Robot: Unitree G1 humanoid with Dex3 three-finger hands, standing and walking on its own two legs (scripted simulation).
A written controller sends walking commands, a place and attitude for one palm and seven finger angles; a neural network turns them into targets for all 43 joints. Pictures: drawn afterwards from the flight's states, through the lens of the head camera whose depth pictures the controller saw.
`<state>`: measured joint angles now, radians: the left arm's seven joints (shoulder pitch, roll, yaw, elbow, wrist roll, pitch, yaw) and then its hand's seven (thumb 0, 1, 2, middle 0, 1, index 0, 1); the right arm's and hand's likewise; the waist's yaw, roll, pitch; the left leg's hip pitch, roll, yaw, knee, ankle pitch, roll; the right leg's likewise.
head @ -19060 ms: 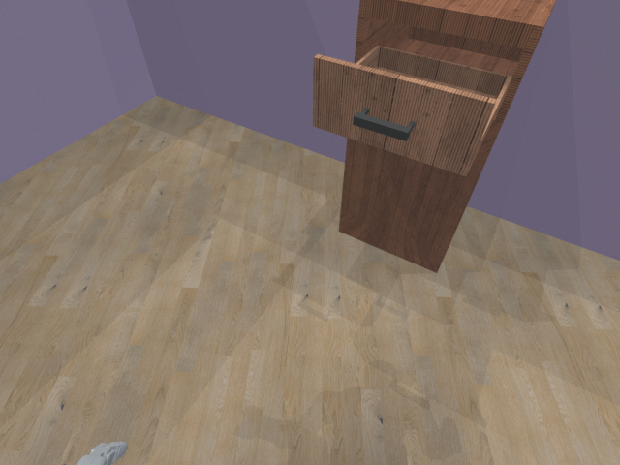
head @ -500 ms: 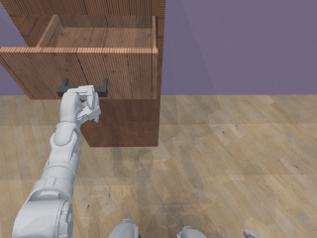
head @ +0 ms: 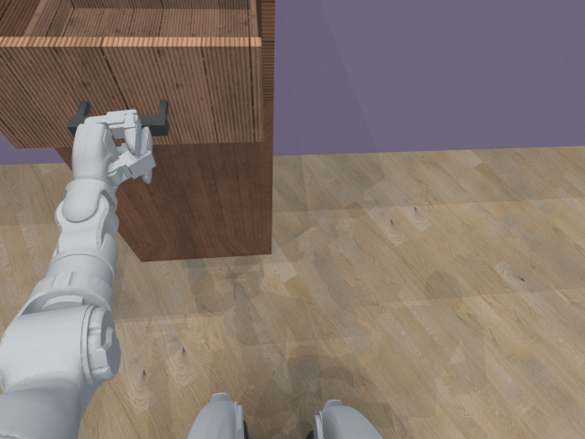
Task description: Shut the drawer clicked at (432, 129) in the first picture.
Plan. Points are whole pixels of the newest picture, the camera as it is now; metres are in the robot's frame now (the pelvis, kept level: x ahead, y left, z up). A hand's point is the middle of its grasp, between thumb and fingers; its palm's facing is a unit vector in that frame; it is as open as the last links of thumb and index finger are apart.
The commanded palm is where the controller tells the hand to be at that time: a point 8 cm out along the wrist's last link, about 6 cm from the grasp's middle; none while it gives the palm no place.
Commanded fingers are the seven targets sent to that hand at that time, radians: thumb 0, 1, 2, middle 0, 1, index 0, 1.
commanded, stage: push the drawer shut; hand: left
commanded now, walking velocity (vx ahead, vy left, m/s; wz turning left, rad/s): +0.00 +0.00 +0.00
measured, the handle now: (122, 116) +0.55 +0.21 +0.08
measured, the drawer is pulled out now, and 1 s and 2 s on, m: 0.11 0.00 0.00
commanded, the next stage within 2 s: pull the fist back off the drawer in 1.26 s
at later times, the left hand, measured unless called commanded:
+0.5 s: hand (150, 123) +0.53 +0.17 +0.09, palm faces +0.02 -1.00 -0.02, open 3.2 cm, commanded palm +0.53 +0.22 +0.08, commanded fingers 0.00 0.90 0.90 -1.40 -1.60 -1.40 -1.60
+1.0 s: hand (152, 93) +0.59 +0.17 +0.09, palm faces +0.03 -1.00 -0.02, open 3.4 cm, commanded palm +0.60 +0.21 +0.08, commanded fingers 0.00 0.90 0.90 -1.40 -1.60 -1.40 -1.60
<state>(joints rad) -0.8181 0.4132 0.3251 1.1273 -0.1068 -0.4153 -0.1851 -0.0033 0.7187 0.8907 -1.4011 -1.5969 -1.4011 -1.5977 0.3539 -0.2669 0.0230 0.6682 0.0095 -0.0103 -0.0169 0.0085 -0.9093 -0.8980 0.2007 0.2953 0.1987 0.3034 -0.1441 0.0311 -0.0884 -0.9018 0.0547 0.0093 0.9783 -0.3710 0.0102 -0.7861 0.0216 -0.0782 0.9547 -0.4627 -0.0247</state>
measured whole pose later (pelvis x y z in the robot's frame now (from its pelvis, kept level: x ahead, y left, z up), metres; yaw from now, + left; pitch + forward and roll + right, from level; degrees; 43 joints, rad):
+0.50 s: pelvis +0.00 +0.01 -0.01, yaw -1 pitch +21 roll -4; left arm -1.00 0.50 0.38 1.25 -0.04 -0.38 -0.15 0.04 0.72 0.89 -1.40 -1.60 -1.40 -1.60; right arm 0.41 -0.26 0.04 0.66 -0.02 0.01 0.01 0.01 -0.91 -0.90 0.20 0.30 0.20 0.30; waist -0.20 0.04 -0.10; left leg -1.01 0.06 0.00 1.03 -0.39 0.02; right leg -0.88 0.03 -0.08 0.98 -0.47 -0.01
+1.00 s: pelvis +0.00 +0.02 -0.02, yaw -2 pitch +26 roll -6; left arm -1.25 0.67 0.41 1.38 0.05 -0.30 -0.13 0.07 0.70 0.88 -1.40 -1.60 -1.40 -1.60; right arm 0.46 -0.27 0.06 0.65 -0.05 0.03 0.01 0.00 -0.91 -0.90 0.20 0.30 0.20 0.30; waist -0.29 0.06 -0.08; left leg -1.14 0.08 -0.01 1.09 -0.40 0.03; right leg -0.99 0.04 -0.09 1.00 -0.46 -0.01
